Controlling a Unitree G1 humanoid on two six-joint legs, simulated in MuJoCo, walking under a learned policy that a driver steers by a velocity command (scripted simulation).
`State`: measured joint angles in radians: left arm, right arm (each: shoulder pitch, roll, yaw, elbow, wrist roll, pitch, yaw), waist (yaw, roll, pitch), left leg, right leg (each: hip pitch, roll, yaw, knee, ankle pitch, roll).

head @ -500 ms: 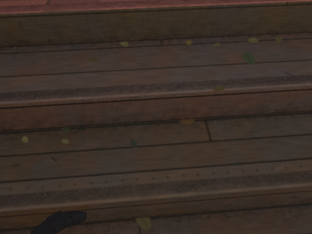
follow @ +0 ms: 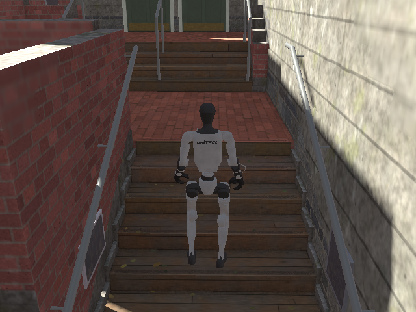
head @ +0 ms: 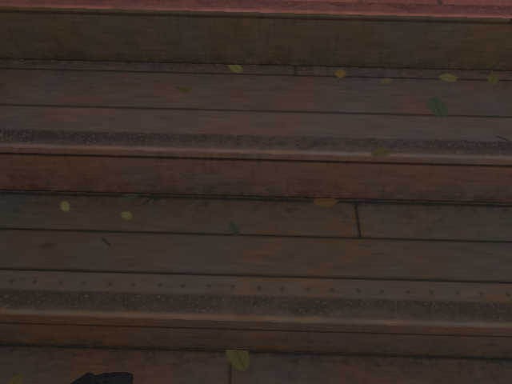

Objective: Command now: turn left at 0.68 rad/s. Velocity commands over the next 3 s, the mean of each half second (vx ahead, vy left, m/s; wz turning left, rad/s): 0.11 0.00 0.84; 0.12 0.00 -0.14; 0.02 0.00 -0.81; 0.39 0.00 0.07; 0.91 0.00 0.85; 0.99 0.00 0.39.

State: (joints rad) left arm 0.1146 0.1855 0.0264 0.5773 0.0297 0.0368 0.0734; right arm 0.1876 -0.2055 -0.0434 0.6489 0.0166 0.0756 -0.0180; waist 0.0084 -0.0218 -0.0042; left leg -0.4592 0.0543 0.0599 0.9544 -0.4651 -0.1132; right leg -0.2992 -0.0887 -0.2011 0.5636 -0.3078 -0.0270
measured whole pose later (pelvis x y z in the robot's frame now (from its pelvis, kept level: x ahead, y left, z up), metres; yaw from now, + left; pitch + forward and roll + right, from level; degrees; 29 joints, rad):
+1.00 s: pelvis +0.15 -0.02 +0.11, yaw +19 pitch -1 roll +2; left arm 0.31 0.21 0.00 0.58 -0.01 -0.01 0.06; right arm 0.12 -0.21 -0.01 0.55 -0.02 0.02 -0.01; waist 0.01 0.04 0.03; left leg -0.64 -0.08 -0.09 1.61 -0.20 0.00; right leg -0.52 0.11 0.04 0.88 -0.35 -0.10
